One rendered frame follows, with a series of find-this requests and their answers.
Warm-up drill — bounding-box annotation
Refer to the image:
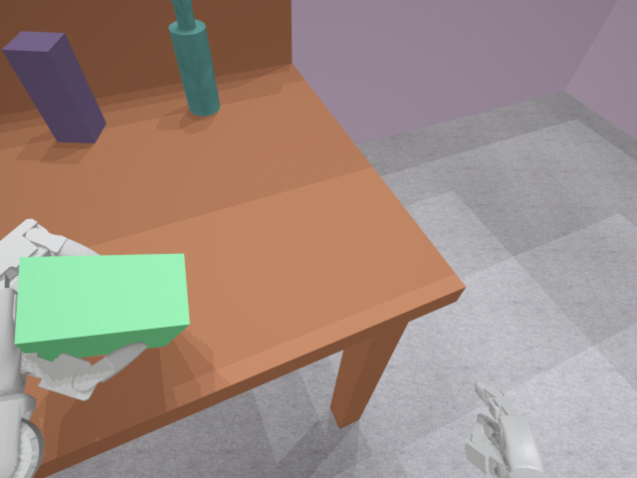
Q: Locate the robot left forearm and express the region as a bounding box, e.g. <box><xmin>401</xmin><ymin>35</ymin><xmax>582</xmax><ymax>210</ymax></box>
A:
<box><xmin>0</xmin><ymin>393</ymin><xmax>45</xmax><ymax>478</ymax></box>

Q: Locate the right robot hand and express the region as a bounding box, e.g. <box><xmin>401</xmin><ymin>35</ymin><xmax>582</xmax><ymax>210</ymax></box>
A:
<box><xmin>466</xmin><ymin>380</ymin><xmax>544</xmax><ymax>478</ymax></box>

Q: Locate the left robot hand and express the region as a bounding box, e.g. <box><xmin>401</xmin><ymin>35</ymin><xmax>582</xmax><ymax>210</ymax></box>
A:
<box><xmin>0</xmin><ymin>219</ymin><xmax>147</xmax><ymax>401</ymax></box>

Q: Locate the table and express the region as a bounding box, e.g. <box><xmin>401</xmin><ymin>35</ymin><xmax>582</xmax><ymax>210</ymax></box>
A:
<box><xmin>0</xmin><ymin>0</ymin><xmax>466</xmax><ymax>478</ymax></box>

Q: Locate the sponge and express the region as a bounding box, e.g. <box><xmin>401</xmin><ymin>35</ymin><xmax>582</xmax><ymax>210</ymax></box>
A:
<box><xmin>15</xmin><ymin>254</ymin><xmax>190</xmax><ymax>361</ymax></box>

